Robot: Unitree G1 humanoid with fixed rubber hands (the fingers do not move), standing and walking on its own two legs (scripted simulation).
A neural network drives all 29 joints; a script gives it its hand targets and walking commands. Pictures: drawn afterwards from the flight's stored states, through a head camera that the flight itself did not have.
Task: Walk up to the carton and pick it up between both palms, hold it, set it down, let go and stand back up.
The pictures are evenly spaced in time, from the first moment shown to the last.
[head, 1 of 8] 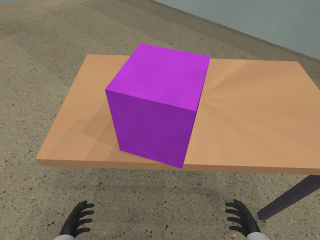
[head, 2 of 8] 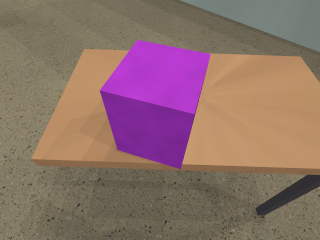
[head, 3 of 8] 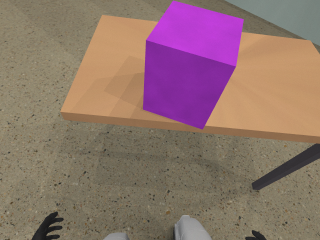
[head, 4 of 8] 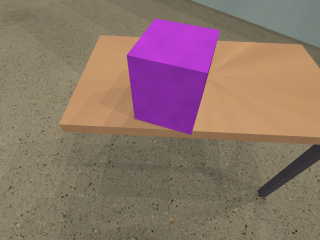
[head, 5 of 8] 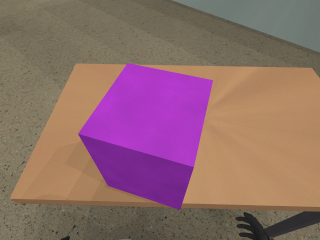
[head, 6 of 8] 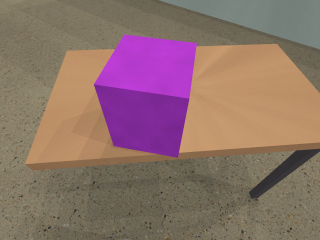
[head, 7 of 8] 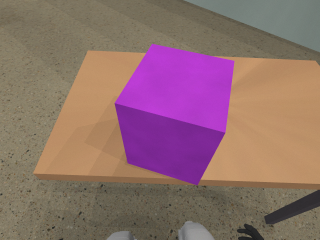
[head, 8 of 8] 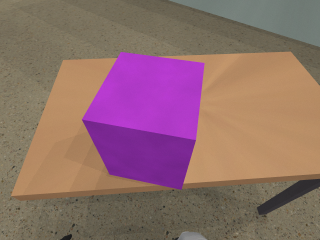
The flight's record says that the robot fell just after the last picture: no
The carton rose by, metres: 0.00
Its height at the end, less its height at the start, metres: +0.00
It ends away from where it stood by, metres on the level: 0.00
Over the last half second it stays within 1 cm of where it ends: yes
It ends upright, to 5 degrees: yes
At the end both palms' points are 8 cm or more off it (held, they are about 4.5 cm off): yes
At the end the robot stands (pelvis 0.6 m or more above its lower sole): yes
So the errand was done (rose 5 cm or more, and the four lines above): no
